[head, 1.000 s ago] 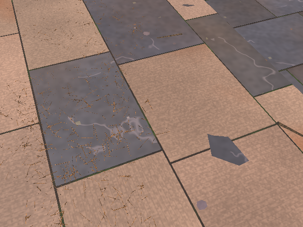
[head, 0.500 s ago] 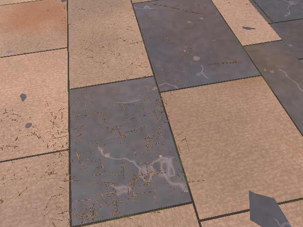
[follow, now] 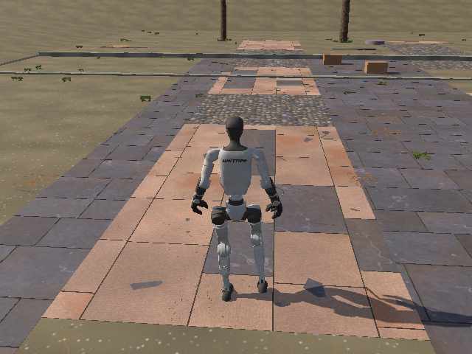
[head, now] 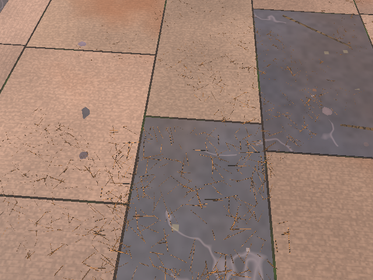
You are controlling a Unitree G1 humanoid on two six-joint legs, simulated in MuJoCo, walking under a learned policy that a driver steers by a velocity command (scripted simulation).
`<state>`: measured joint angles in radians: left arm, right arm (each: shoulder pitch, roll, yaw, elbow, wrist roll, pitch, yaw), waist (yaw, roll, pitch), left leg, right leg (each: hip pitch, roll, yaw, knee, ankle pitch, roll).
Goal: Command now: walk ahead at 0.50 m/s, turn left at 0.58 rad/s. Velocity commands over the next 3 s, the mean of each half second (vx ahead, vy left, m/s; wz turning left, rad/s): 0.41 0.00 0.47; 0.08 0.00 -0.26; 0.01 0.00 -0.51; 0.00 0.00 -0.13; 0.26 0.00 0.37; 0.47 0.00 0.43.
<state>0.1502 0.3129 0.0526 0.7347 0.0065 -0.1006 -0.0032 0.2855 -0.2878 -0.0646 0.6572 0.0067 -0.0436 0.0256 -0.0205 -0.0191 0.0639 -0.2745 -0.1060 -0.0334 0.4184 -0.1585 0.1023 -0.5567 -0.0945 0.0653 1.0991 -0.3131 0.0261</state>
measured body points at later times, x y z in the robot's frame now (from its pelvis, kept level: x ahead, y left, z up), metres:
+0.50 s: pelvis +0.25 -0.06 +0.00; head +0.29 -0.06 +0.45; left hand +0.30 +0.22 -0.11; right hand +0.44 -0.30 -0.11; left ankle +0.22 +0.08 -0.68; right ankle +0.30 -0.15 -0.74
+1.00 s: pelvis +0.31 -0.07 -0.02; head +0.33 -0.09 +0.43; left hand +0.42 +0.23 -0.11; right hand +0.48 -0.35 -0.12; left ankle +0.31 +0.10 -0.73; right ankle +0.32 -0.16 -0.74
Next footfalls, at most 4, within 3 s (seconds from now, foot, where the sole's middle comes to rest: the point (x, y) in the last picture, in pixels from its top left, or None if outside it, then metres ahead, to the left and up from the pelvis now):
0.28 right None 0.34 -0.14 -0.78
0.66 left None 0.35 0.11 -0.78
0.98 right None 0.36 -0.16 -0.78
1.52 left None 0.40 0.05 -0.78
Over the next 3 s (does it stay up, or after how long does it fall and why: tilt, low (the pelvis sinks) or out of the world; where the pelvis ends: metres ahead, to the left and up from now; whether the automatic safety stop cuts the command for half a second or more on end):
stays up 0.72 -0.03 0.00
